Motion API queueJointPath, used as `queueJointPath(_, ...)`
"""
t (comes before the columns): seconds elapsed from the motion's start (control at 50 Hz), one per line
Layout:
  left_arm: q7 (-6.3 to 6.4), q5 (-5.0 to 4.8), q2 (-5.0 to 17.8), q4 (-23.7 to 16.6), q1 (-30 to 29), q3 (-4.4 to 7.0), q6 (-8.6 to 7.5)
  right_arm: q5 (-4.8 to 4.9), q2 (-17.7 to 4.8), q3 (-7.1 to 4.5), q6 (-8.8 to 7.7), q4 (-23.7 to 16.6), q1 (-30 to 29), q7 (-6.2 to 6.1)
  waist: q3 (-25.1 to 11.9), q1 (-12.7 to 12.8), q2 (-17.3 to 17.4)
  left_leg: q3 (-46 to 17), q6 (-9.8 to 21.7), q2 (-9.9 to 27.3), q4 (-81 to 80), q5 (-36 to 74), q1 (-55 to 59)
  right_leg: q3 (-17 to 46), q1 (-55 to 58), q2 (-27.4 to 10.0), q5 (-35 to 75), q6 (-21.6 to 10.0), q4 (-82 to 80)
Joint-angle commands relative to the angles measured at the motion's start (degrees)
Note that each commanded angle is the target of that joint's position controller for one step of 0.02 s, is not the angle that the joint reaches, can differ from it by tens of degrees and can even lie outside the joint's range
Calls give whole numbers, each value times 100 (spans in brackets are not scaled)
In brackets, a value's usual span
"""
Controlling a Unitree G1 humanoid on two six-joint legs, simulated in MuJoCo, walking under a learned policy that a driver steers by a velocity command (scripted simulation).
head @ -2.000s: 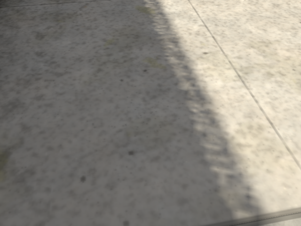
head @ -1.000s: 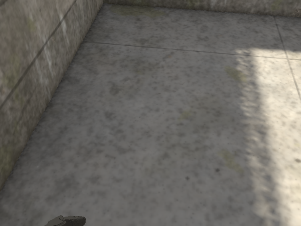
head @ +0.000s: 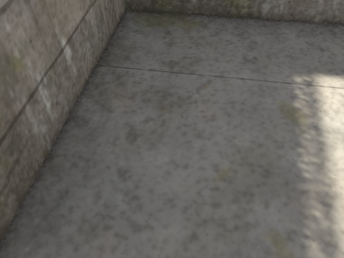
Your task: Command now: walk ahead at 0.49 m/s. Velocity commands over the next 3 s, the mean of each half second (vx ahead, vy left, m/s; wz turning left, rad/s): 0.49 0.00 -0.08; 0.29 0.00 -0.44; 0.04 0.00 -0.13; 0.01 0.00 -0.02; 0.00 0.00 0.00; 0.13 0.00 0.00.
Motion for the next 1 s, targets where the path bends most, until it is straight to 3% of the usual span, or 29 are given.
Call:
queueJointPath(0.02,90,-36,799,-340,-227,137,-99,-37,-135,21,-37,-448,-303,34,122,-184,-540,-136,-71,113,-1014,795,-343,1019,246,-1416,1868,-808,-943)
queueJointPath(0.1,119,-127,945,-218,211,156,-68,61,-48,118,-28,-691,-1148,157,289,90,-520,36,-50,-123,-2280,1329,-44,814,529,-1405,1702,-719,-977)
queueJointPath(0.16,124,-147,972,-94,571,169,3,97,-79,154,-57,-897,-1666,286,483,281,-528,90,34,-243,-2801,1112,-162,886,1090,-1596,1591,-743,-757)
queueJointPath(0.2,137,-145,1032,-41,662,196,56,107,-126,161,-95,-1019,-1839,374,532,279,-593,142,166,-325,-3037,735,-69,929,1388,-1738,1846,-707,-549)
queueJointPath(0.24,147,-156,1120,-38,571,229,99,99,-286,106,-129,-993,-1569,411,348,48,-722,314,351,-561,-3277,326,655,860,1494,-1735,2936,-604,-114)
queueJointPath(0.26,149,-175,1177,-56,441,244,116,66,-423,31,-136,-857,-1060,402,39,-261,-780,496,480,-771,-3426,338,1483,716,1432,-1611,3901,-519,434)
queueJointPath(0.28,151,-157,1090,-107,333,213,123,40,-705,-112,-136,-540,-58,361,-530,-700,-710,481,679,-815,-3393,555,2926,485,983,-1327,4267,-366,1487)
queueJointPath(0.3,159,-32,916,-286,260,137,84,-33,-1178,-243,-124,-306,1165,276,-1431,-1103,-122,-795,1090,317,-3101,1062,4949,227,-430,-970,2571,-140,3343)
queueJointPath(0.32,85,-76,206,-314,991,-70,-61,-54,-1426,-247,-115,-244,1303,287,-2242,-684,1356,-3592,1982,1657,-3863,-22,6662,497,-2577,36,-1785,162,5248)
queueJointPath(0.34,40,-233,808,-231,651,82,-175,-34,-925,-136,-77,-304,1378,249,-2175,-965,933,-3914,1830,1585,-4259,-646,6578,1229,-3199,-160,-2028,126,5895)
queueJointPath(0.36,45,-353,1002,-424,106,155,-202,-11,-727,-73,-70,-351,865,198,-1244,-893,670,-2928,1545,1418,-4376,-491,5777,1064,-3581,-443,-1545,107,5978)
queueJointPath(0.38,90,-320,953,-496,-199,152,-184,-16,-582,-17,-84,-396,449,191,-752,-683,135,-2241,1364,1222,-4560,-94,4814,923,-3358,-745,-1023,108,5721)
queueJointPath(0.4,134,-230,885,-533,-328,187,-125,-66,-428,17,-122,-374,171,214,-393,-481,8,-1790,1249,1026,-4787,149,4024,899,-3084,-910,-724,123,5397)
queueJointPath(0.44,155,-235,673,-483,-29,206,68,-123,-236,53,-202,-304,-35,249,-177,-146,219,-1173,1118,797,-5193,245,3264,998,-2563,-1074,-436,117,5096)
queueJointPath(0.48,165,-236,533,-527,-58,201,183,-109,-334,13,-254,-189,9,234,28,-60,169,-690,1101,770,-5434,591,3013,1044,-2672,-1096,-191,172,4865)
queueJointPath(0.54,155,-176,536,-678,-439,224,218,-145,-500,-45,-248,-30,202,141,200,-106,55,-82,1025,719,-5518,1112,3149,1165,-3140,-1045,622,276,4260)
queueJointPath(0.6,59,-148,503,-809,-840,208,188,-126,-574,-50,-226,39,250,78,282,-200,65,514,838,554,-5534,1246,3261,943,-3033,-970,1511,288,3288)
queueJointPath(0.68,-85,-44,316,-1203,-1667,103,178,-61,-768,-88,-97,137,425,-44,529,-482,27,1085,691,578,-5097,2522,3499,310,-2637,-770,1770,266,2105)
queueJointPath(0.74,-188,-55,510,-1441,-1652,167,230,66,-987,-163,66,138,424,-101,313,-399,271,1126,581,790,-4398,3566,4135,67,-2425,-543,942,103,1767)
queueJointPath(0.78,-225,-57,798,-1384,-982,303,238,170,-1118,-219,156,51,207,-157,-54,-23,418,1152,403,764,-3391,4558,4306,-160,-1652,-192,454,-115,1467)
queueJointPath(0.8,-197,-70,1074,-1202,-238,446,213,188,-1064,-200,191,12,125,-159,-402,348,241,1267,195,502,-2340,4261,4138,-184,-704,40,1011,-293,846)
queueJointPath(0.82,-64,-47,1612,-1147,245,611,229,28,-901,-140,155,-70,336,-138,-873,481,-457,1311,-195,154,-699,2381,2950,760,793,-556,3287,-608,896)
queueJointPath(0.84,28,10,2065,-1254,73,620,261,-332,-166,71,72,-254,836,-43,-1417,-193,-1794,958,-581,-873,1368,-3194,832,2821,2477,-1888,6351,-1562,1502)
queueJointPath(0.86,-23,54,1928,-1543,163,528,244,-155,-391,109,-53,-238,1138,68,-2782,21,-1274,-438,-610,-943,2299,-3515,446,4037,3113,-2529,5977,-2379,1084)
queueJointPath(0.88,-30,73,1578,-1647,-30,473,273,137,-720,53,-77,-397,543,106,-2424,206,-870,-523,-522,-798,2360,-2834,-6,3657,2682,-2284,4194,-2224,611)
queueJointPath(0.9,-2,-60,1225,-1681,-496,383,292,135,-765,45,-27,-412,184,45,-1614,79,-405,-400,-455,-495,1854,-2206,-215,3005,1842,-1959,3085,-1751,443)
queueJointPath(0.92,49,-114,943,-1742,-822,289,324,27,-776,23,78,-358,21,-53,-1100,-53,-175,-370,-464,-276,1444,-1853,12,2605,940,-1729,2623,-1473,273)
queueJointPath(0.94,70,-94,823,-1763,-987,233,335,-19,-827,-16,202,-384,27,-114,-842,-221,-298,-353,-451,-198,1151,-1719,462,2325,169,-1553,2549,-1357,152)
queueJointPath(1.0,80,71,971,-1739,-941,263,276,-67,-606,3,321,-421,269,-175,-752,-405,-567,-210,-443,-288,510,-1468,1060,1845,-606,-1301,3198,-1282,48)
